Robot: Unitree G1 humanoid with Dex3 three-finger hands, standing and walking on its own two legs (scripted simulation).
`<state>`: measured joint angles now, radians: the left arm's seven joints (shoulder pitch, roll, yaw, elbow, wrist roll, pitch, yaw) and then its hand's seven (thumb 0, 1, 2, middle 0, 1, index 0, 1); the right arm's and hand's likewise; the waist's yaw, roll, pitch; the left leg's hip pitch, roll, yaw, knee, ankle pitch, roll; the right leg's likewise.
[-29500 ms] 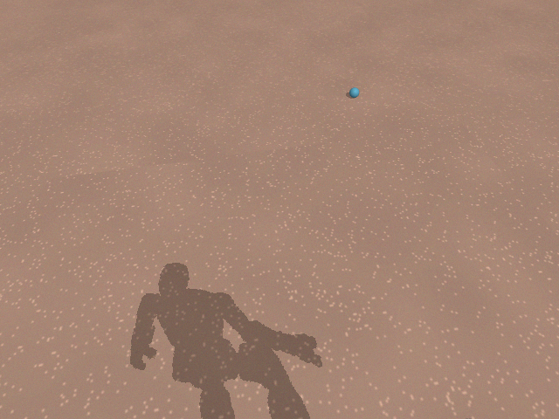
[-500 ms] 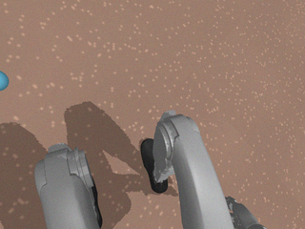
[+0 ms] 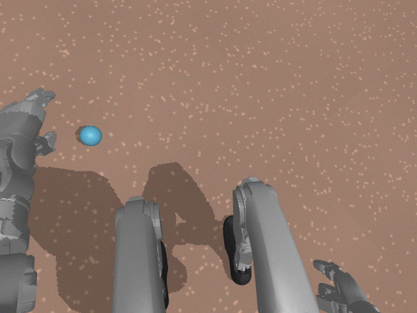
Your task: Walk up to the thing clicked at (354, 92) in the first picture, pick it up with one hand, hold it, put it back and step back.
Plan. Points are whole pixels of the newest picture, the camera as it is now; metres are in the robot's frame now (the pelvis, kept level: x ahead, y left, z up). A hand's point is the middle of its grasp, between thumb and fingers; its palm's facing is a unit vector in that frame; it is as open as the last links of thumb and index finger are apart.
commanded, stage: home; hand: left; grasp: from above
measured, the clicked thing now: (90, 135) +0.54 +0.29 -0.40
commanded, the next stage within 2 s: none
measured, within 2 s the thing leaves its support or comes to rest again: neither
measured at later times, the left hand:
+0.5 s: hand (35, 207) +0.29 +0.21 +0.09, palm faces -0.02 -0.92 -0.38, open 7.4 cm
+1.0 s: hand out of the picture +0.23 +0.18 +0.24, palm faces +0.15 -0.97 -0.21, open 7.4 cm
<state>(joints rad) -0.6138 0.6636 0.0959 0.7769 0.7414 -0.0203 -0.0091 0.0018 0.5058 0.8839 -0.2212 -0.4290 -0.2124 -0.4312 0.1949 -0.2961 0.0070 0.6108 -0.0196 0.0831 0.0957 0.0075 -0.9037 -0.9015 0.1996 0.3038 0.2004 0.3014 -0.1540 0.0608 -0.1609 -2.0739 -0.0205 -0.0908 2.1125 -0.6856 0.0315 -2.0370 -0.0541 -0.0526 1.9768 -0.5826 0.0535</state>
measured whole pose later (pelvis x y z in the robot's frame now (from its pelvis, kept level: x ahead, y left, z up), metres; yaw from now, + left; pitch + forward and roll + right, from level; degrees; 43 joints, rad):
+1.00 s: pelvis +0.09 -0.01 +0.29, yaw +5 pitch +11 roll -3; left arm 0.51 0.22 0.02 -0.12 -0.06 0.45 0.04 0.01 0.90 0.90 -0.20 -0.30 -0.20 -0.30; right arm 0.29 -0.22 0.04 0.52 0.02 -0.20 -0.18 0.02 -0.90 -0.90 0.20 0.30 0.20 0.30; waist -0.04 0.06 -0.18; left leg -0.68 0.03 -0.06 1.00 -0.51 -0.01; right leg -0.67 -0.02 -0.07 0.92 -0.43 0.02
